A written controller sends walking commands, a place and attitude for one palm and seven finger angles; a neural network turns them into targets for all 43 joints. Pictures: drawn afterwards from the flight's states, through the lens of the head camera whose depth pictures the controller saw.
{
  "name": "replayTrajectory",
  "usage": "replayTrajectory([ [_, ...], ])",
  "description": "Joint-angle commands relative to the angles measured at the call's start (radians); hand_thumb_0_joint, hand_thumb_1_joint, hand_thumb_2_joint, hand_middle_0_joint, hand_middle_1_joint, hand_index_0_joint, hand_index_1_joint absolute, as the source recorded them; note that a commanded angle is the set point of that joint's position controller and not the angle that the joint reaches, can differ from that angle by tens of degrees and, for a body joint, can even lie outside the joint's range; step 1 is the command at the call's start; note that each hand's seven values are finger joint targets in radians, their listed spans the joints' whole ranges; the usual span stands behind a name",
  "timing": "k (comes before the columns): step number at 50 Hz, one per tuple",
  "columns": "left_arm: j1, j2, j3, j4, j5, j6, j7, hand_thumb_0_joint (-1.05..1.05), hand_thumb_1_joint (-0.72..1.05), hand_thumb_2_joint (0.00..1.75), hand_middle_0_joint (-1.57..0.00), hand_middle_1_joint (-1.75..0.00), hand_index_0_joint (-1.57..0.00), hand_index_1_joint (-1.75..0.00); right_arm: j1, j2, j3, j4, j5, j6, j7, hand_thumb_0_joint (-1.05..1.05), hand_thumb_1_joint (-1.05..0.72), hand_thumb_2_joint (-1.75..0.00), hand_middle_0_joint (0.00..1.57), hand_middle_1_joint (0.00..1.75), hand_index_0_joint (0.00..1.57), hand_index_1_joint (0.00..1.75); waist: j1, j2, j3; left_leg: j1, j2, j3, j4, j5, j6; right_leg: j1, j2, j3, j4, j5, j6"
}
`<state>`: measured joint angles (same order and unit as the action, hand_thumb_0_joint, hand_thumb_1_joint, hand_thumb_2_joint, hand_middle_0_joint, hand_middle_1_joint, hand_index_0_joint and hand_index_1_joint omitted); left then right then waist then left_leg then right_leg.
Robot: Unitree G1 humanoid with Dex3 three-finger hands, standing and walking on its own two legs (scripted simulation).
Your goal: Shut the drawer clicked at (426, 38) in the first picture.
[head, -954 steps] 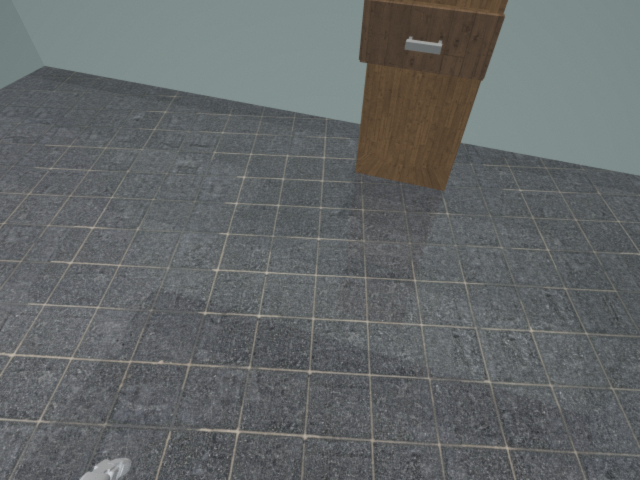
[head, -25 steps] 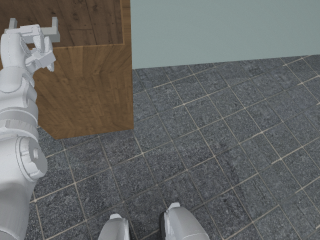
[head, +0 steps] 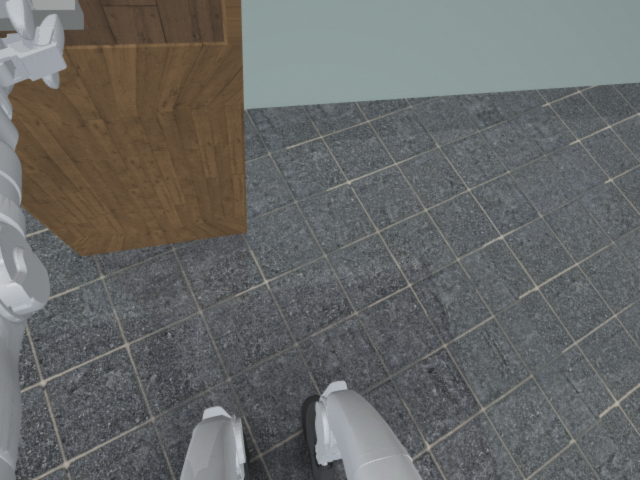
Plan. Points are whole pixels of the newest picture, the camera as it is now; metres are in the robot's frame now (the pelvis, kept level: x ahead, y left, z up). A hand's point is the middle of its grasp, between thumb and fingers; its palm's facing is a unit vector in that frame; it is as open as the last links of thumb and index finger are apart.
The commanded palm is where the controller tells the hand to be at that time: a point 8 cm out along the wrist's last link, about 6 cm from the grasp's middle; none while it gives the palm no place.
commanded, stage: pull the fist back off the drawer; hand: left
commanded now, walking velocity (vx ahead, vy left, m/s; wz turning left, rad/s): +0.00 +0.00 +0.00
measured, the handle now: out of the picture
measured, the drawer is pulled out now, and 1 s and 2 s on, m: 0.00 0.00 0.00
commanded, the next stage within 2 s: draw the hand back to the body in 0.62 s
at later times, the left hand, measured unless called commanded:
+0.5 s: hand (53, 49) +0.58 +0.19 +0.10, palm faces +0.05 -1.00 -0.01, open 3.0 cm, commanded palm +0.55 +0.22 +0.10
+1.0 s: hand out of the picture +0.50 +0.22 +0.13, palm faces +0.08 -1.00 -0.02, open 3.2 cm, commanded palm +0.46 +0.25 +0.14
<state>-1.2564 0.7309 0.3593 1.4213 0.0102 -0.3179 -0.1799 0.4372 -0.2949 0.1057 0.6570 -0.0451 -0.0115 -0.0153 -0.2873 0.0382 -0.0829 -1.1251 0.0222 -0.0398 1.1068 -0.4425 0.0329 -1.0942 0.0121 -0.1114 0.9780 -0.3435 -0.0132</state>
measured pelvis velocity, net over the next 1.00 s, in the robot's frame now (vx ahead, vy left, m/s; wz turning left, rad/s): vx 0.07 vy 0.00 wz -0.03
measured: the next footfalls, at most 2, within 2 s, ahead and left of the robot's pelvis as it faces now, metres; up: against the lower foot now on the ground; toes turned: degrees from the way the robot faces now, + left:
none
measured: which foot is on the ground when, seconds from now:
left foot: down 0.00-1.00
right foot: down 0.00-1.00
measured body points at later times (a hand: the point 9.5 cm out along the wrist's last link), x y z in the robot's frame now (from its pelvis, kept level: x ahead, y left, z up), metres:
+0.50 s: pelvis +0.01 +0.01 +0.01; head +0.17 +0.04 +0.43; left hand +0.57 +0.24 +0.10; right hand -0.04 -0.24 -0.09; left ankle +0.03 +0.09 -0.65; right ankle +0.06 -0.12 -0.65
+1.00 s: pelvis +0.07 +0.00 +0.05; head +0.15 +0.01 +0.49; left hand +0.49 +0.27 +0.13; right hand +0.10 -0.25 -0.07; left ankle +0.03 +0.09 -0.65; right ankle +0.06 -0.12 -0.65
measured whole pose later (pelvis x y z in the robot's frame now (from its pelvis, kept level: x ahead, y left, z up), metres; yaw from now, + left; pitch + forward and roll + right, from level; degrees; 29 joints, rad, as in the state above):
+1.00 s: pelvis +0.07 +0.00 +0.05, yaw -2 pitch +17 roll -3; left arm -0.46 0.40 0.38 0.70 -0.20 -0.26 -0.21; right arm 0.42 -0.26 0.02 0.56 0.03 0.09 0.02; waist -0.10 0.05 -0.15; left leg -0.66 0.03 0.03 0.83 -0.47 0.04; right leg -0.68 0.03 -0.03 0.75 -0.37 0.00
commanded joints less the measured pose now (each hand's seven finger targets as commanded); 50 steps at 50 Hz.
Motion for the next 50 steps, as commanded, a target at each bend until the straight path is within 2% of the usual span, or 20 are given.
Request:
replayTrajectory([
  [1,-0.622,0.213,0.039,-0.262,-0.024,-0.051,0.035,0.0,0.9,0.9,-1.4,-1.6,-1.4,-1.6,0.229,-0.21,-0.068,-0.022,0.001,-0.021,-0.019,0.0,-0.9,-0.9,0.2,0.3,0.2,0.3,-0.085,0.224,-0.459,0.346,0.017,-0.068,-0.167,0.031,0.016,0.174,0.029,0.082,-0.135,-0.064,0.002],
  [3,-0.64,0.218,0.04,-0.282,-0.018,-0.052,0.032,0.0,0.9,0.9,-1.4,-1.6,-1.4,-1.6,0.236,-0.209,-0.073,-0.024,-0.001,-0.022,-0.016,0.0,-0.9,-0.9,0.2,0.3,0.2,0.3,-0.079,0.257,-0.498,0.385,0.017,-0.072,-0.163,0.064,0.011,0.167,0.028,0.077,-0.128,-0.044,0.0],
  [5,-0.62,0.229,0.056,-0.252,-0.015,-0.042,0.031,0.0,0.9,0.9,-1.4,-1.6,-1.4,-1.6,0.24,-0.211,-0.07,-0.024,-0.002,-0.021,-0.012,0.0,-0.9,-0.9,0.2,0.3,0.2,0.3,-0.074,0.224,-0.472,0.358,0.018,-0.076,-0.163,0.047,0.01,0.166,0.031,0.073,-0.126,-0.055,-0.001],
  [11,-0.608,0.209,0.067,-0.271,-0.01,-0.039,0.033,0.0,0.9,0.9,-1.4,-1.6,-1.4,-1.6,0.251,-0.21,-0.078,-0.036,-0.01,-0.012,0.001,0.0,-0.9,-0.9,0.2,0.3,0.2,0.3,-0.061,0.229,-0.491,0.396,0.015,-0.092,-0.163,0.069,0.006,0.144,0.031,0.063,-0.113,-0.041,-0.008],
  [16,-0.523,0.139,0.057,-0.308,-0.02,-0.043,0.032,0.0,0.9,0.9,-1.4,-1.6,-1.4,-1.6,0.249,-0.205,-0.091,-0.047,-0.014,0.004,0.017,0.0,-0.9,-0.9,0.2,0.3,0.2,0.3,-0.033,0.258,-0.517,0.496,0.02,-0.106,-0.176,0.143,-0.006,0.126,0.031,0.051,-0.11,0.002,-0.012],
  [18,-0.48,0.137,0.069,-0.322,-0.031,-0.041,0.032,0.0,0.9,0.9,-1.4,-1.6,-1.4,-1.6,0.244,-0.205,-0.093,-0.05,-0.011,0.012,0.021,0.0,-0.9,-0.9,0.2,0.3,0.2,0.3,-0.023,0.219,-0.516,0.495,0.022,-0.1,-0.18,0.153,-0.004,0.151,0.032,0.051,-0.118,0.008,-0.01],
  [19,-0.446,0.173,0.103,-0.323,-0.032,-0.042,0.033,0.0,0.9,0.9,-1.4,-1.6,-1.4,-1.6,0.245,-0.206,-0.095,-0.056,-0.01,0.017,0.021,0.0,-0.9,-0.9,0.2,0.3,0.2,0.3,-0.003,0.199,-0.515,0.478,0.019,-0.089,-0.182,0.164,-0.003,0.189,0.034,0.054,-0.123,0.012,-0.01],
  [23,-0.352,0.11,0.077,-0.394,-0.034,-0.06,0.034,0.0,0.9,0.9,-1.4,-1.6,-1.4,-1.6,0.228,-0.191,-0.103,-0.074,-0.007,0.036,0.031,0.0,-0.9,-0.9,0.2,0.3,0.2,0.3,0.03,0.224,-0.527,0.545,0.019,-0.079,-0.198,0.233,-0.012,0.214,0.034,0.05,-0.128,0.048,-0.015],
  [26,-0.242,0.104,0.1,-0.398,-0.044,-0.07,0.043,0.0,0.9,0.9,-1.4,-1.6,-1.4,-1.6,0.22,-0.188,-0.109,-0.086,-0.004,0.05,0.034,0.0,-0.9,-0.9,0.2,0.3,0.2,0.3,0.049,0.159,-0.496,0.534,0.017,-0.06,-0.205,0.271,-0.006,0.267,0.041,0.054,-0.141,0.079,-0.015],
  [28,-0.267,0.079,0.076,-0.414,-0.046,-0.074,0.048,0.0,0.9,0.9,-1.4,-1.6,-1.4,-1.6,0.206,-0.183,-0.11,-0.088,0.001,0.057,0.032,0.0,-0.9,-0.9,0.2,0.3,0.2,0.3,0.035,0.14,-0.462,0.506,0.016,-0.046,-0.208,0.256,-0.001,0.28,0.038,0.061,-0.149,0.084,-0.009],
  [31,-0.213,0.153,0.143,-0.411,-0.042,-0.089,0.055,0.0,0.9,0.9,-1.4,-1.6,-1.4,-1.6,0.209,-0.183,-0.114,-0.093,0.003,0.066,0.028,0.0,-0.9,-0.9,0.2,0.3,0.2,0.3,0.065,0.116,-0.462,0.477,0.009,-0.026,-0.204,0.3,0.003,0.354,0.039,0.075,-0.148,0.144,-0.011],
  [35,-0.161,0.097,0.117,-0.432,-0.053,-0.105,0.045,0.0,0.9,0.9,-1.4,-1.6,-1.4,-1.6,0.196,-0.166,-0.118,-0.103,0.008,0.08,0.029,0.0,-0.9,-0.9,0.2,0.3,0.2,0.3,0.069,0.103,-0.477,0.491,0.005,-0.007,-0.202,0.38,0.001,0.406,0.038,0.081,-0.143,0.242,-0.005],
  [36,-0.145,0.119,0.143,-0.429,-0.057,-0.11,0.042,0.0,0.9,0.9,-1.4,-1.6,-1.4,-1.6,0.199,-0.167,-0.121,-0.099,0.006,0.082,0.027,0.0,-0.9,-0.9,0.2,0.3,0.2,0.3,0.078,0.099,-0.478,0.495,0.004,-0.006,-0.196,0.401,0.001,0.419,0.038,0.084,-0.139,0.266,-0.009],
  [38,-0.01,0.118,0.165,-0.554,-0.075,-0.125,0.026,0.0,0.9,0.9,-1.4,-1.6,-1.4,-1.6,0.184,-0.161,-0.132,-0.138,0.015,0.092,0.031,0.0,-0.9,-0.9,0.2,0.3,0.2,0.3,0.145,0.156,-0.603,0.603,0.004,-0.001,-0.216,0.533,-0.012,0.505,0.038,0.082,-0.133,0.36,-0.015],
  [40,0.146,0.094,0.171,-0.712,-0.112,-0.121,0.011,0.0,0.9,0.9,-1.4,-1.6,-1.4,-1.6,0.155,-0.151,-0.14,-0.173,0.027,0.093,0.036,0.0,-0.9,-0.9,0.2,0.3,0.2,0.3,0.193,0.195,-0.694,0.71,0.011,-0.001,-0.231,0.688,-0.025,0.575,0.04,0.082,-0.146,0.448,-0.017],
  [41,0.214,0.052,0.144,-0.774,-0.132,-0.115,0.001,0.0,0.9,0.9,-1.4,-1.6,-1.4,-1.6,0.145,-0.144,-0.142,-0.184,0.033,0.091,0.039,0.0,-0.9,-0.9,0.2,0.3,0.2,0.3,0.196,0.208,-0.709,0.745,0.012,-0.001,-0.235,0.747,-0.024,0.598,0.039,0.084,-0.154,0.494,-0.018],
  [42,0.281,0.029,0.134,-0.83,-0.15,-0.101,-0.007,0.0,0.9,0.9,-1.4,-1.6,-1.4,-1.6,0.13,-0.137,-0.145,-0.188,0.042,0.089,0.042,0.0,-0.9,-0.9,0.2,0.3,0.2,0.3,0.205,0.197,-0.689,0.764,0.02,-0.003,-0.249,0.789,-0.028,0.617,0.038,0.081,-0.168,0.522,-0.016],
  [43,0.353,-0.022,0.106,-0.852,-0.169,-0.077,-0.017,0.0,0.9,0.9,-1.4,-1.6,-1.4,-1.6,0.116,-0.131,-0.148,-0.195,0.052,0.086,0.044,0.0,-0.9,-0.9,0.2,0.3,0.2,0.3,0.205,0.139,-0.647,0.741,0.019,0.007,-0.264,0.763,-0.018,0.644,0.039,0.081,-0.189,0.535,-0.012],
  [45,0.43,-0.052,0.094,-0.909,-0.204,-0.034,-0.031,0.0,0.9,0.9,-1.4,-1.6,-1.4,-1.6,0.085,-0.13,-0.154,-0.2,0.067,0.081,0.034,0.0,-0.9,-0.9,0.2,0.3,0.2,0.3,0.201,0.035,-0.556,0.66,0.015,0.029,-0.302,0.676,0.001,0.73,0.035,0.087,-0.219,0.573,-0.004],
  [50,0.501,-0.174,0.002,-1.04,-0.248,0.028,-0.029,0.0,0.9,0.9,-1.4,-1.6,-1.4,-1.6,0.01,-0.117,-0.153,-0.19,0.091,0.044,0.008,0.0,-0.9,-0.9,0.2,0.3,0.2,0.3,0.179,0.048,-0.361,0.706,0.012,0.037,-0.371,0.586,0.002,0.698,0.029,0.073,-0.283,0.49,0.0],
])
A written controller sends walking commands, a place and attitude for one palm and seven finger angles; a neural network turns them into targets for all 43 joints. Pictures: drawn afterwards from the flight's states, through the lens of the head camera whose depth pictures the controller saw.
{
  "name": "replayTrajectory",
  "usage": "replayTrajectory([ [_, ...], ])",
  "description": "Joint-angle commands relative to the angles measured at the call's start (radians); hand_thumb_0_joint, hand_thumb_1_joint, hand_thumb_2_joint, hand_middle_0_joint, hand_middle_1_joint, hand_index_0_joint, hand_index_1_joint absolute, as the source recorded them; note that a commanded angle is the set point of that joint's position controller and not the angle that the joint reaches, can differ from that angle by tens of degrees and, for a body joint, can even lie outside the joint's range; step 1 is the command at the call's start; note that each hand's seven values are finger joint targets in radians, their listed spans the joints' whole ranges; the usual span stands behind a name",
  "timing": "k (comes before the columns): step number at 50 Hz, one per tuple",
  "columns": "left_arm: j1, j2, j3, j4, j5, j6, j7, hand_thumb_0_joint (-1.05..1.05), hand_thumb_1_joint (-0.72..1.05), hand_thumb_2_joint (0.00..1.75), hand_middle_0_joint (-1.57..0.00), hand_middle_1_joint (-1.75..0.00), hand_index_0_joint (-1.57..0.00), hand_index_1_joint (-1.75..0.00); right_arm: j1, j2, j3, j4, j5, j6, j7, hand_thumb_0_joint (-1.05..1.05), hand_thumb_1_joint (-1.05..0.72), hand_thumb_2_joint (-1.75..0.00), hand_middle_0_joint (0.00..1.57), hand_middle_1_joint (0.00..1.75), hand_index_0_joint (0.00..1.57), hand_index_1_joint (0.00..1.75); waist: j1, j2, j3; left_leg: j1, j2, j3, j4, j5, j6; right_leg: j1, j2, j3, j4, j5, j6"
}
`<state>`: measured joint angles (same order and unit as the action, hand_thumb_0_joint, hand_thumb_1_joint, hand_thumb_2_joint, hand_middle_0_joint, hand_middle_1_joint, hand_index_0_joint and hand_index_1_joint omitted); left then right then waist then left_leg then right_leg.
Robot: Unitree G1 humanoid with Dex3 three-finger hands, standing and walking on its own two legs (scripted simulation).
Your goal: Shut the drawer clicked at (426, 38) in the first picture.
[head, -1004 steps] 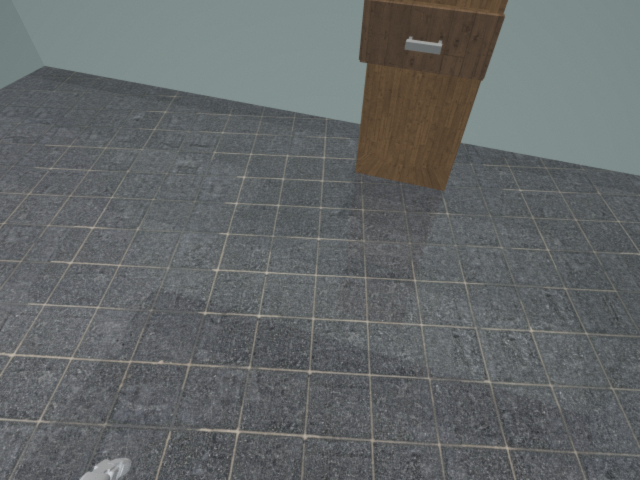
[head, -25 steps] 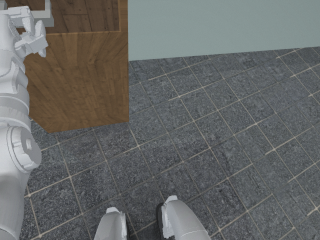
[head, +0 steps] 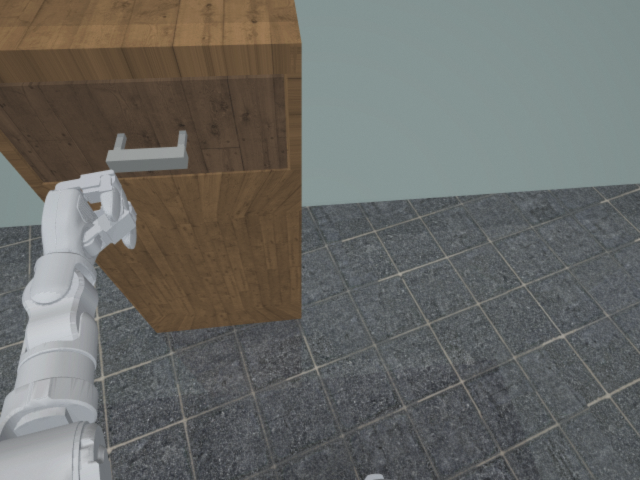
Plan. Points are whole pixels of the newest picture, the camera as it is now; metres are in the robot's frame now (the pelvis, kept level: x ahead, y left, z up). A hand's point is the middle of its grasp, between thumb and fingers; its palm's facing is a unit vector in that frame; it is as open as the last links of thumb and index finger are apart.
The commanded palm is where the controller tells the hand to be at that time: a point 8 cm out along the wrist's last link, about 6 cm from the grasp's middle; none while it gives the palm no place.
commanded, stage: draw the hand back to the body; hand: left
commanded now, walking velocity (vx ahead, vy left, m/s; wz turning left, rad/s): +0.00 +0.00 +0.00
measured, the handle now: (150, 149) +0.57 +0.24 +0.05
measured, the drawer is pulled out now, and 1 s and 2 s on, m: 0.00 0.00 0.00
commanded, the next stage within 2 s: step back with the hand held close in 1.10 s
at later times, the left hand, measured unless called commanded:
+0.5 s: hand (53, 319) +0.26 +0.23 +0.14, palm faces +0.32 -0.92 -0.25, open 3.3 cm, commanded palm +0.22 +0.27 +0.16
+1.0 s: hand out of the picture +0.14 +0.23 +0.20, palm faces +0.45 -0.79 -0.40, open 3.3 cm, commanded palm +0.10 +0.27 +0.21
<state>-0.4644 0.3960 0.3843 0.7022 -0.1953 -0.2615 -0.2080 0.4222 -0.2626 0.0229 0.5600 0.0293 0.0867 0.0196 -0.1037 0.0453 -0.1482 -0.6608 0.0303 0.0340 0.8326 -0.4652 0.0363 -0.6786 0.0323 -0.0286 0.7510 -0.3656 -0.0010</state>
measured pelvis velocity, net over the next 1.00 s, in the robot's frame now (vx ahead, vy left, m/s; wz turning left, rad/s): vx -0.02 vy -0.02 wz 0.05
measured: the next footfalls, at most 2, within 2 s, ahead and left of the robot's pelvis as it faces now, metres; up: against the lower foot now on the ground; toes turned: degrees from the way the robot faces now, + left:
none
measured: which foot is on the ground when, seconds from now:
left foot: down 0.00-1.00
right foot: down 0.00-1.00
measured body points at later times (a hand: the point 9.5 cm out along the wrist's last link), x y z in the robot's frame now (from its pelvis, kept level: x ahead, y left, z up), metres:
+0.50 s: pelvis -0.02 -0.01 +0.03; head -0.02 -0.02 +0.48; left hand +0.24 +0.28 +0.16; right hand +0.18 -0.22 -0.05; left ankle -0.05 +0.09 -0.70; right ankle -0.01 -0.12 -0.70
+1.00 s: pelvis -0.02 -0.02 +0.04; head -0.05 -0.05 +0.49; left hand +0.11 +0.27 +0.23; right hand +0.19 -0.23 -0.04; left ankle -0.05 +0.09 -0.70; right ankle -0.01 -0.12 -0.70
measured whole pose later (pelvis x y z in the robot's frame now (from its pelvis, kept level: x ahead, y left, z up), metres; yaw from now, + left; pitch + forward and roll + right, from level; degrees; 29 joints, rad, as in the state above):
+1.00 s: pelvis -0.02 -0.02 +0.04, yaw +3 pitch -5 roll -1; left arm 0.56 0.33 0.29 -0.47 -0.07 -0.10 0.10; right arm 0.21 -0.24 0.03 0.61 0.01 -0.11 -0.07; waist 0.07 0.08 0.00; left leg -0.07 0.00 0.01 0.44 -0.28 0.01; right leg -0.09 0.01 -0.05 0.41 -0.23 -0.02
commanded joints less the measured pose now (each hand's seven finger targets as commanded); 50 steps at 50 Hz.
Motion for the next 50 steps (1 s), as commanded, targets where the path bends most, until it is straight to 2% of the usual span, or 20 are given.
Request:
replayTrajectory([
  [1,-0.272,0.159,-0.027,-0.373,-0.043,-0.029,0.003,0.0,0.9,0.9,-1.4,-1.6,-1.4,-1.6,0.014,-0.146,-0.07,-0.095,0.017,-0.063,-0.031,0.0,-0.9,-0.9,0.2,0.3,0.2,0.3,0.005,0.091,-0.288,0.277,0.002,-0.037,-0.098,0.646,-0.003,0.28,0.006,-0.008,-0.059,0.515,-0.017],
  [3,-0.226,0.119,-0.07,-0.419,-0.042,-0.024,0.0,0.0,0.9,0.9,-1.4,-1.6,-1.4,-1.6,-0.009,-0.14,-0.064,-0.093,0.016,-0.081,-0.034,0.0,-0.9,-0.9,0.2,0.3,0.2,0.3,0.009,0.114,-0.282,0.33,0.005,-0.05,-0.11,0.683,-0.013,0.275,0.003,-0.016,-0.065,0.502,-0.018],
  [5,-0.177,0.106,-0.084,-0.448,-0.043,-0.014,0.001,0.0,0.9,0.9,-1.4,-1.6,-1.4,-1.6,-0.038,-0.138,-0.061,-0.095,0.019,-0.096,-0.039,0.0,-0.9,-0.9,0.2,0.3,0.2,0.3,0.016,0.08,-0.257,0.343,0.005,-0.063,-0.125,0.664,-0.02,0.28,0.0,-0.023,-0.072,0.471,-0.019],
  [6,-0.185,0.102,-0.095,-0.494,-0.046,-0.012,-0.002,0.0,0.9,0.9,-1.4,-1.6,-1.4,-1.6,-0.054,-0.137,-0.061,-0.099,0.021,-0.105,-0.042,0.0,-0.9,-0.9,0.2,0.3,0.2,0.3,0.015,0.096,-0.256,0.365,0.003,-0.066,-0.127,0.659,-0.02,0.282,-0.001,-0.021,-0.075,0.466,-0.021],
  [7,-0.159,0.092,-0.101,-0.496,-0.044,-0.001,-0.003,0.0,0.9,0.9,-1.4,-1.6,-1.4,-1.6,-0.066,-0.136,-0.057,-0.104,0.02,-0.111,-0.044,0.0,-0.9,-0.9,0.2,0.3,0.2,0.3,0.022,0.064,-0.262,0.372,0.002,-0.073,-0.14,0.648,-0.022,0.299,-0.002,-0.026,-0.078,0.456,-0.02],
  [8,-0.155,0.101,-0.091,-0.508,-0.05,0.009,-0.001,0.0,0.9,0.9,-1.4,-1.6,-1.4,-1.6,-0.088,-0.137,-0.056,-0.108,0.023,-0.116,-0.048,0.0,-0.9,-0.9,0.2,0.3,0.2,0.3,0.028,0.062,-0.242,0.365,-0.001,-0.071,-0.151,0.603,-0.023,0.304,-0.005,-0.026,-0.087,0.436,-0.021],
  [9,-0.135,0.103,-0.083,-0.52,-0.054,0.021,0.0,0.0,0.9,0.9,-1.4,-1.6,-1.4,-1.6,-0.106,-0.137,-0.053,-0.114,0.023,-0.123,-0.052,0.0,-0.9,-0.9,0.2,0.3,0.2,0.3,0.033,0.023,-0.24,0.357,-0.005,-0.073,-0.165,0.559,-0.022,0.323,-0.006,-0.031,-0.092,0.42,-0.021],
  [11,-0.086,0.151,-0.035,-0.543,-0.064,0.04,0.003,0.0,0.9,0.9,-1.4,-1.6,-1.4,-1.6,-0.142,-0.14,-0.043,-0.129,0.026,-0.134,-0.06,0.0,-0.9,-0.9,0.2,0.3,0.2,0.3,0.058,0.006,-0.207,0.335,-0.014,-0.07,-0.189,0.483,-0.019,0.361,-0.01,-0.026,-0.105,0.393,-0.028],
  [12,-0.051,0.206,-0.1,-0.63,0.064,0.055,0.106,0.0,0.9,0.9,-1.4,-1.6,-1.4,-1.6,-0.216,-0.121,-0.049,-0.143,0.023,-0.122,-0.068,0.0,-0.9,-0.9,0.2,0.3,0.2,0.3,0.103,0.024,-0.186,0.367,-0.026,-0.057,-0.24,0.455,-0.012,0.402,-0.036,0.008,-0.157,0.337,-0.036],
  [13,0.002,0.145,-0.112,-0.644,0.07,0.076,0.162,0.0,0.9,0.9,-1.4,-1.6,-1.4,-1.6,-0.227,-0.108,-0.044,-0.155,0.021,-0.121,-0.075,0.0,-0.9,-0.9,0.2,0.3,0.2,0.3,0.088,-0.007,-0.148,0.37,-0.023,-0.054,-0.267,0.399,-0.014,0.408,-0.037,0.0,-0.18,0.305,-0.034],
  [14,0.043,0.103,-0.137,-0.672,0.071,0.09,0.188,0.0,0.9,0.9,-1.4,-1.6,-1.4,-1.6,-0.244,-0.104,-0.04,-0.164,0.021,-0.128,-0.079,0.0,-0.9,-0.9,0.2,0.3,0.2,0.3,0.091,-0.021,-0.125,0.363,-0.022,-0.058,-0.286,0.375,-0.015,0.417,-0.039,-0.003,-0.189,0.291,-0.033],
  [18,0.136,0.111,-0.123,-0.78,0.095,0.12,0.257,0.0,0.9,0.9,-1.4,-1.6,-1.4,-1.6,-0.29,-0.095,-0.023,-0.154,0.02,-0.13,-0.09,0.0,-0.9,-0.9,0.2,0.3,0.2,0.3,0.106,0.012,-0.071,0.413,-0.018,-0.056,-0.35,0.345,-0.015,0.484,-0.039,0.002,-0.245,0.267,-0.036],
  [20,0.188,0.105,-0.121,-0.826,0.102,0.129,0.277,0.0,0.9,0.9,-1.4,-1.6,-1.4,-1.6,-0.306,-0.09,-0.018,-0.15,0.016,-0.138,-0.095,0.0,-0.9,-0.9,0.2,0.3,0.2,0.3,0.109,-0.011,-0.049,0.439,-0.015,-0.052,-0.377,0.351,-0.012,0.51,-0.039,0.0,-0.271,0.275,-0.033],
  [27,0.348,0.076,-0.137,-0.996,0.117,0.133,0.301,0.0,0.9,0.9,-1.4,-1.6,-1.4,-1.6,-0.337,-0.08,-0.008,-0.13,-0.001,-0.178,-0.095,0.0,-0.9,-0.9,0.2,0.3,0.2,0.3,0.124,0.027,0.019,0.52,-0.02,-0.055,-0.449,0.373,-0.013,0.568,-0.033,0.001,-0.348,0.276,-0.033],
  [28,0.385,0.077,-0.13,-1.026,0.116,0.131,0.303,0.0,0.9,0.9,-1.4,-1.6,-1.4,-1.6,-0.34,-0.08,-0.009,-0.129,-0.004,-0.183,-0.095,0.0,-0.9,-0.9,0.2,0.3,0.2,0.3,0.13,0.034,0.014,0.53,-0.022,-0.051,-0.454,0.386,-0.011,0.584,-0.034,0.002,-0.355,0.29,-0.032],
  [32,0.549,0.095,-0.081,-1.109,0.116,0.129,0.306,0.0,0.9,0.9,-1.4,-1.6,-1.4,-1.6,-0.349,-0.077,-0.012,-0.12,-0.015,-0.195,-0.09,0.0,-0.9,-0.9,0.2,0.3,0.2,0.3,0.146,-0.039,0.027,0.536,-0.023,-0.047,-0.463,0.441,-0.007,0.63,-0.036,0.0,-0.369,0.343,-0.028],
  [37,0.695,0.095,-0.046,-1.223,0.119,0.12,0.306,0.0,0.9,0.9,-1.4,-1.6,-1.4,-1.6,-0.364,-0.067,-0.018,-0.117,-0.02,-0.207,-0.085,0.0,-0.9,-0.9,0.2,0.3,0.2,0.3,0.156,0.009,0.08,0.533,-0.023,-0.041,-0.474,0.42,-0.01,0.625,-0.038,0.004,-0.391,0.312,-0.026],
  [40,0.78,0.104,-0.019,-1.307,0.121,0.11,0.313,0.0,0.9,0.9,-1.4,-1.6,-1.4,-1.6,-0.363,-0.062,-0.023,-0.119,-0.023,-0.222,-0.086,0.0,-0.9,-0.9,0.2,0.3,0.2,0.3,0.163,0.024,0.063,0.546,-0.024,-0.037,-0.468,0.426,-0.008,0.631,-0.039,0.007,-0.394,0.32,-0.023],
  [45,0.921,0.107,0.015,-1.383,0.12,0.102,0.321,0.0,0.9,0.9,-1.4,-1.6,-1.4,-1.6,-0.357,-0.055,-0.028,-0.122,-0.022,-0.246,-0.09,0.0,-0.9,-0.9,0.2,0.3,0.2,0.3,0.169,-0.001,0.102,0.538,-0.021,-0.036,-0.462,0.397,-0.01,0.608,-0.034,0.012,-0.413,0.29,-0.021],
  [50,0.883,0.07,-0.019,-1.341,0.133,0.103,0.325,0.0,0.9,0.9,-1.4,-1.6,-1.4,-1.6,-0.341,-0.062,-0.032,-0.101,-0.022,-0.257,-0.098,0.0,-0.9,-0.9,0.2,0.3,0.2,0.3,0.146,-0.011,0.194,0.524,-0.021,-0.04,-0.467,0.313,-0.007,0.536,-0.035,0.013,-0.438,0.184,-0.019],
])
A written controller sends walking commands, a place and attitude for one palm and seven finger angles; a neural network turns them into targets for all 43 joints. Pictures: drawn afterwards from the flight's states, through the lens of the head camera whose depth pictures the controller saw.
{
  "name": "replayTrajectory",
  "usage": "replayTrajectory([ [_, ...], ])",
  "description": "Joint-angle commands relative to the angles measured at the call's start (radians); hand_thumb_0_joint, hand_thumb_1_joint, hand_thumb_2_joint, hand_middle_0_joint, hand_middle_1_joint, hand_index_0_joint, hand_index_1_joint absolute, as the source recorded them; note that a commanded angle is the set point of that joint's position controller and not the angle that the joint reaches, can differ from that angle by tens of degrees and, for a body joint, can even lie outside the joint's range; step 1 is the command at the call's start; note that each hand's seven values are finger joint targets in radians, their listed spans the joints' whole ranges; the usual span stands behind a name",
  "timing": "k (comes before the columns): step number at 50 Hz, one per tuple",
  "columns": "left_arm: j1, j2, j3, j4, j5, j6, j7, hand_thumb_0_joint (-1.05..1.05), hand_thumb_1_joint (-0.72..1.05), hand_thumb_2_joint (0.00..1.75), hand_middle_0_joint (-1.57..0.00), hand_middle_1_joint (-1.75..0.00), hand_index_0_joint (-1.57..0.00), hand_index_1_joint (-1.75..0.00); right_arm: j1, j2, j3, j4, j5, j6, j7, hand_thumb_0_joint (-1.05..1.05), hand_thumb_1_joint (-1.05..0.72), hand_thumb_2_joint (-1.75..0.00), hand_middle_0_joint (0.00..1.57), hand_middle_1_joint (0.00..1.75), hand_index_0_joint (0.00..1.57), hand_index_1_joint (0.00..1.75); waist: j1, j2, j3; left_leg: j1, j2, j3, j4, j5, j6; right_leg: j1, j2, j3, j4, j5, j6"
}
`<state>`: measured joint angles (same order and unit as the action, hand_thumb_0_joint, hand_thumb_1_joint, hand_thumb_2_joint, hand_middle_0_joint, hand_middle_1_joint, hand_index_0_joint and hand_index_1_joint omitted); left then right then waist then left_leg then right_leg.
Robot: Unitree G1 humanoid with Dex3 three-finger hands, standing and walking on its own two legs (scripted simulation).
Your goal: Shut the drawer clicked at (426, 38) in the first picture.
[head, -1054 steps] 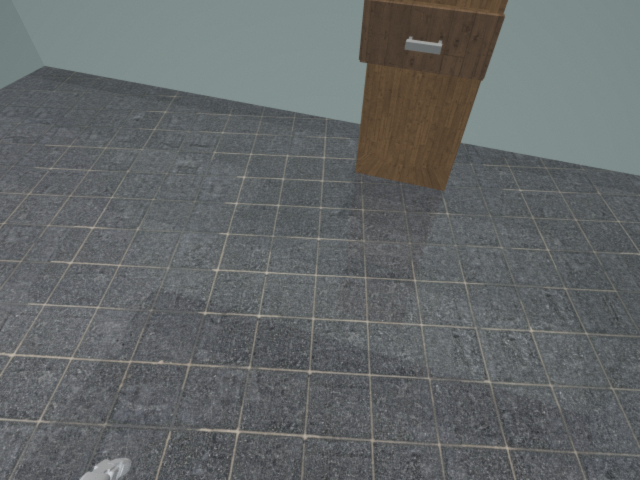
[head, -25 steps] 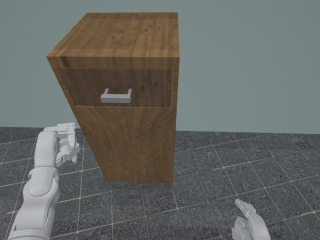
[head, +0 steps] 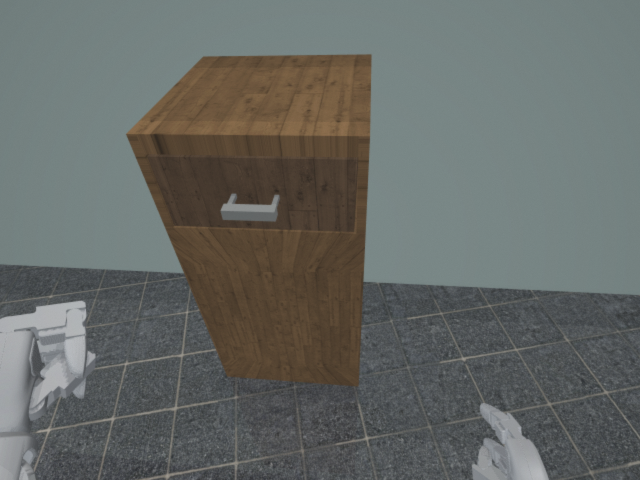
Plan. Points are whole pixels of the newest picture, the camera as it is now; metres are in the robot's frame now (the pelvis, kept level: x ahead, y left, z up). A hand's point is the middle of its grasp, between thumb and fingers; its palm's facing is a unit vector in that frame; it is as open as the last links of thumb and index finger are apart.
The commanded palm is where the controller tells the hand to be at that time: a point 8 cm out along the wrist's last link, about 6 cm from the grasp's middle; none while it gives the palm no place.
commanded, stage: draw the hand back to the body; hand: left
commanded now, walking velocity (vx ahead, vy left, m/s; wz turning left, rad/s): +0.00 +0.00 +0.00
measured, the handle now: (252, 205) +0.60 +0.23 +0.01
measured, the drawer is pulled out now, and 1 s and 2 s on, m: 0.00 0.00 0.00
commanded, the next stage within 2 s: step back with the hand held close in 0.10 s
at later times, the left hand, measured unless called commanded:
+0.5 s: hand (90, 362) +0.18 +0.25 +0.14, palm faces +0.32 -0.82 -0.47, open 3.3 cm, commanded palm +0.11 +0.30 +0.17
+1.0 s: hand (24, 447) +0.09 +0.26 +0.15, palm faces +0.40 -0.81 -0.42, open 3.3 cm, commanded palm +0.03 +0.30 +0.17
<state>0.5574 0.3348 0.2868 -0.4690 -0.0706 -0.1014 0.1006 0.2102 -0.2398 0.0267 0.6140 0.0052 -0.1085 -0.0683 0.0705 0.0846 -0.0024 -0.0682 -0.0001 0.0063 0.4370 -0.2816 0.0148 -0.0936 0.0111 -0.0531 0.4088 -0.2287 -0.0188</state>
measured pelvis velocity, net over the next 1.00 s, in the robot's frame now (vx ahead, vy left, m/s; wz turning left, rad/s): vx -0.09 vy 0.02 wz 0.01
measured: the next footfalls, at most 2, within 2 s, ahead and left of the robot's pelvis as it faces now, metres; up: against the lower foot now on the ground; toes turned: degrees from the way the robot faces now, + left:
right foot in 1.32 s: -0.25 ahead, -0.11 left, +0.00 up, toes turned +1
left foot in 1.70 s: -0.06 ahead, +0.11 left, +0.00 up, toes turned +1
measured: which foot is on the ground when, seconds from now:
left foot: down 0.00-1.00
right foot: down 0.00-1.00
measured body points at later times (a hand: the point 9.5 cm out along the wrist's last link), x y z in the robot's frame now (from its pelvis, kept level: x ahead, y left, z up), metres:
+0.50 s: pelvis -0.02 +0.02 +0.00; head +0.00 +0.00 +0.45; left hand +0.15 +0.30 +0.17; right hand +0.15 -0.23 -0.09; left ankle -0.02 +0.11 -0.74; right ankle +0.00 -0.11 -0.74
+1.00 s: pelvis -0.09 +0.02 -0.02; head -0.08 +0.03 +0.43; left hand +0.07 +0.30 +0.17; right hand +0.09 -0.21 -0.09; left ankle -0.02 +0.11 -0.74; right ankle +0.00 -0.11 -0.74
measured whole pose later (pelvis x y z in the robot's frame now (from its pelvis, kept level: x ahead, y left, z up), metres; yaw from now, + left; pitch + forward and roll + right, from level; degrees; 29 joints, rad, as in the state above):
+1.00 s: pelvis -0.09 +0.02 -0.02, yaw +1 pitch +0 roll -1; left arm 0.58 0.35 0.35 -0.58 -0.01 -0.22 0.14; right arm 0.19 -0.22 0.01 0.55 -0.01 -0.05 -0.07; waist 0.02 0.00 0.02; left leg -0.42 -0.03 0.01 0.67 -0.33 0.05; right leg -0.40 -0.02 -0.04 0.55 -0.14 0.01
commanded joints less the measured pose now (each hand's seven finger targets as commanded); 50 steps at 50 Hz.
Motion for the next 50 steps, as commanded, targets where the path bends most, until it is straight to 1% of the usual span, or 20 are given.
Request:
replayTrajectory([
  [1,-0.156,0.133,0.076,-0.161,0.01,-0.058,0.017,0.0,0.9,0.9,-1.4,-1.6,-1.4,-1.6,-0.13,-0.088,-0.038,-0.152,0.003,-0.066,-0.014,0.0,-0.9,-0.9,0.2,0.3,0.2,0.3,-0.03,-0.061,0.067,-0.068,0.008,-0.016,-0.074,0.105,0.015,-0.064,-0.01,0.037,-0.111,0.015,-0.001],
  [4,-0.157,0.138,0.083,-0.161,0.011,-0.066,0.023,0.0,0.9,0.9,-1.4,-1.6,-1.4,-1.6,-0.131,-0.083,-0.038,-0.155,0.001,-0.071,-0.02,0.0,-0.9,-0.9,0.2,0.3,0.2,0.3,-0.021,-0.063,0.029,-0.056,0.006,-0.016,-0.072,0.101,0.021,-0.046,-0.018,0.04,-0.102,0.002,-0.001],
  [7,-0.153,0.152,0.095,-0.193,0.011,-0.072,0.027,0.0,0.9,0.9,-1.4,-1.6,-1.4,-1.6,-0.135,-0.08,-0.035,-0.155,-0.003,-0.082,-0.022,0.0,-0.9,-0.9,0.2,0.3,0.2,0.3,-0.011,-0.016,-0.025,-0.044,0.004,-0.016,-0.072,0.126,0.018,-0.007,-0.023,0.046,-0.09,0.038,-0.003],
  [11,-0.135,0.169,0.115,-0.2,0.012,-0.07,0.033,0.0,0.9,0.9,-1.4,-1.6,-1.4,-1.6,-0.14,-0.079,-0.033,-0.152,-0.006,-0.092,-0.021,0.0,-0.9,-0.9,0.2,0.3,0.2,0.3,-0.001,-0.03,-0.027,-0.057,0.002,-0.019,-0.07,0.152,0.012,0.015,-0.019,0.048,-0.091,0.069,-0.006],
  [12,-0.228,0.282,0.249,-0.268,0.013,-0.112,0.036,0.0,0.9,0.9,-1.4,-1.6,-1.4,-1.6,-0.126,-0.108,-0.043,-0.179,-0.008,-0.061,-0.012,0.0,-0.9,-0.9,0.2,0.3,0.2,0.3,-0.05,-0.059,0.079,-0.157,0.014,-0.042,-0.048,0.081,0.033,-0.09,-0.072,0.168,-0.162,0.069,-0.008],
  [13,-0.127,0.206,0.202,-0.161,0.019,-0.114,0.029,0.0,0.9,0.9,-1.4,-1.6,-1.4,-1.6,-0.114,-0.085,-0.047,-0.154,-0.008,-0.041,-0.01,0.0,-0.9,-0.9,0.2,0.3,0.2,0.3,-0.053,-0.098,0.064,-0.136,0.014,-0.047,-0.022,0.087,0.032,-0.104,-0.1,0.171,-0.175,0.057,-0.014],
  [15,-0.076,0.155,0.146,-0.144,0.025,-0.111,0.022,0.0,0.9,0.9,-1.4,-1.6,-1.4,-1.6,-0.117,-0.088,-0.051,-0.163,-0.011,-0.014,-0.001,0.0,-0.9,-0.9,0.2,0.3,0.2,0.3,-0.062,-0.1,0.056,-0.127,0.019,-0.04,-0.009,0.127,0.026,-0.125,-0.108,0.159,-0.179,0.075,-0.013],
  [18,-0.005,0.145,0.146,-0.151,0.024,-0.129,0.023,0.0,0.9,0.9,-1.4,-1.6,-1.4,-1.6,-0.119,-0.095,-0.064,-0.172,-0.013,0.012,0.002,0.0,-0.9,-0.9,0.2,0.3,0.2,0.3,-0.062,-0.057,-0.027,-0.146,0.031,-0.046,-0.041,0.219,0.021,-0.053,-0.094,0.102,-0.106,0.198,-0.004],
  [21,0.046,0.174,0.174,-0.198,0.02,-0.137,0.029,0.0,0.9,0.9,-1.4,-1.6,-1.4,-1.6,-0.13,-0.103,-0.076,-0.191,-0.007,0.034,0.001,0.0,-0.9,-0.9,0.2,0.3,0.2,0.3,-0.057,-0.035,-0.123,-0.159,0.042,-0.055,-0.05,0.339,0.018,0.019,-0.083,0.067,-0.036,0.318,0.006],
  [23,0.073,0.186,0.185,-0.23,0.018,-0.14,0.033,0.0,0.9,0.9,-1.4,-1.6,-1.4,-1.6,-0.129,-0.1,-0.081,-0.207,-0.001,0.044,0.0,0.0,-0.9,-0.9,0.2,0.3,0.2,0.3,-0.056,-0.051,-0.169,-0.168,0.05,-0.061,-0.047,0.377,0.018,0.041,-0.077,0.058,-0.001,0.355,0.015],
  [27,0.092,0.221,0.219,-0.286,0.018,-0.145,0.043,0.0,0.9,0.9,-1.4,-1.6,-1.4,-1.6,-0.132,-0.098,-0.086,-0.226,0.003,0.053,-0.01,0.0,-0.9,-0.9,0.2,0.3,0.2,0.3,-0.052,-0.041,-0.195,-0.218,0.062,-0.079,-0.049,0.422,0.018,0.065,-0.062,0.05,0.059,0.406,0.024],
  [30,0.089,0.215,0.213,-0.31,0.026,-0.149,0.045,0.0,0.9,0.9,-1.4,-1.6,-1.4,-1.6,-0.118,-0.106,-0.091,-0.231,0.001,0.05,-0.014,0.0,-0.9,-0.9,0.2,0.3,0.2,0.3,-0.056,0.0,-0.184,-0.265,0.08,-0.095,-0.068,0.4,0.026,0.064,-0.041,0.044,0.109,0.372,0.032],
  [34,0.074,0.196,0.205,-0.291,0.041,-0.151,0.043,0.0,0.9,0.9,-1.4,-1.6,-1.4,-1.6,-0.117,-0.114,-0.091,-0.233,-0.004,0.037,-0.018,0.0,-0.9,-0.9,0.2,0.3,0.2,0.3,-0.056,0.048,-0.116,-0.438,0.126,-0.137,-0.139,0.202,0.06,0.097,-0.017,0.051,0.199,0.24,0.038],
  [38,0.042,0.177,0.197,-0.266,0.053,-0.16,0.042,0.0,0.9,0.9,-1.4,-1.6,-1.4,-1.6,-0.11,-0.117,-0.09,-0.236,0.001,0.021,-0.019,0.0,-0.9,-0.9,0.2,0.3,0.2,0.3,-0.067,0.006,-0.053,-0.606,0.133,-0.147,-0.163,-0.127,0.087,0.129,-0.025,0.088,0.221,0.197,0.037],
  [41,0.0,0.185,0.202,-0.281,0.063,-0.167,0.042,0.0,0.9,0.9,-1.4,-1.6,-1.4,-1.6,-0.105,-0.12,-0.09,-0.24,0.001,0.014,-0.02,0.0,-0.9,-0.9,0.2,0.3,0.2,0.3,-0.072,-0.039,-0.03,-0.679,0.118,-0.15,-0.141,-0.292,0.095,0.121,-0.032,0.123,0.198,0.126,0.033],
  [44,-0.021,0.182,0.193,-0.284,0.068,-0.175,0.047,0.0,0.9,0.9,-1.4,-1.6,-1.4,-1.6,-0.089,-0.113,-0.09,-0.236,-0.006,0.007,-0.016,0.0,-0.9,-0.9,0.2,0.3,0.2,0.3,-0.078,-0.124,-0.016,-0.592,0.058,-0.109,-0.002,-0.308,0.075,-0.042,-0.089,0.216,0.041,-0.075,0.006],
  [46,-0.044,0.207,0.2,-0.318,0.061,-0.181,0.054,0.0,0.9,0.9,-1.4,-1.6,-1.4,-1.6,-0.077,-0.109,-0.091,-0.226,-0.011,0.006,-0.014,0.0,-0.9,-0.9,0.2,0.3,0.2,0.3,-0.085,-0.183,-0.025,-0.433,0.017,-0.076,0.139,-0.245,0.044,-0.228,-0.155,0.287,-0.098,-0.249,-0.032],
  [47,-0.048,0.198,0.182,-0.327,0.053,-0.185,0.059,0.0,0.9,0.9,-1.4,-1.6,-1.4,-1.6,-0.067,-0.095,-0.083,-0.216,-0.009,0.006,-0.013,0.0,-0.9,-0.9,0.2,0.3,0.2,0.3,-0.089,-0.209,-0.039,-0.327,0.0,-0.056,0.21,-0.187,0.027,-0.328,-0.195,0.282,-0.139,-0.297,-0.05],
  [48,-0.047,0.21,0.188,-0.331,0.051,-0.187,0.068,0.0,0.9,0.9,-1.4,-1.6,-1.4,-1.6,-0.067,-0.09,-0.079,-0.21,-0.014,0.008,-0.013,0.0,-0.9,-0.9,0.2,0.3,0.2,0.3,-0.092,-0.212,-0.046,-0.263,-0.003,-0.046,0.236,-0.148,0.019,-0.392,-0.208,0.264,-0.154,-0.32,-0.056],
  [50,-0.026,0.213,0.192,-0.339,0.048,-0.195,0.078,0.0,0.9,0.9,-1.4,-1.6,-1.4,-1.6,-0.067,-0.095,-0.074,-0.203,-0.015,0.008,-0.018,0.0,-0.9,-0.9,0.2,0.3,0.2,0.3,-0.097,-0.132,-0.063,-0.23,0.011,-0.069,0.168,-0.141,0.022,-0.411,-0.176,0.193,-0.108,-0.303,-0.038],
])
